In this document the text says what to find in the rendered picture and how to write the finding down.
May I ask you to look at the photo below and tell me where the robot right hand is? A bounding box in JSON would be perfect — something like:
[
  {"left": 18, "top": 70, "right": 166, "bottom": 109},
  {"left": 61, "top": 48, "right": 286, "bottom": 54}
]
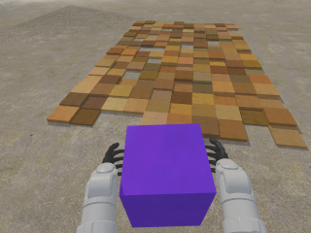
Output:
[{"left": 205, "top": 138, "right": 228, "bottom": 173}]

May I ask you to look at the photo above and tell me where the left robot forearm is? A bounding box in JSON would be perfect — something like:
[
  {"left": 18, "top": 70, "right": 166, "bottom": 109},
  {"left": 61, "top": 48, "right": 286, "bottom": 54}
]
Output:
[{"left": 76, "top": 162, "right": 119, "bottom": 233}]

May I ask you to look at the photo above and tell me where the robot left hand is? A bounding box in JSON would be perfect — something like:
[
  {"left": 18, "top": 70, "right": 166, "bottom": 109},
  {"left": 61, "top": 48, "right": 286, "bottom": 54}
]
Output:
[{"left": 102, "top": 143, "right": 124, "bottom": 176}]

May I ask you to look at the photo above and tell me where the right robot forearm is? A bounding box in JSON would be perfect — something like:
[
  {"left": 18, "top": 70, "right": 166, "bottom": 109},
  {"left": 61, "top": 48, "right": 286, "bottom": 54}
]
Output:
[{"left": 215, "top": 158, "right": 268, "bottom": 233}]

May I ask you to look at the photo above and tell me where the carton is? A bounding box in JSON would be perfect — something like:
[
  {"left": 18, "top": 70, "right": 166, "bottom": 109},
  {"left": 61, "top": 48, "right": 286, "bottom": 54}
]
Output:
[{"left": 119, "top": 123, "right": 217, "bottom": 228}]

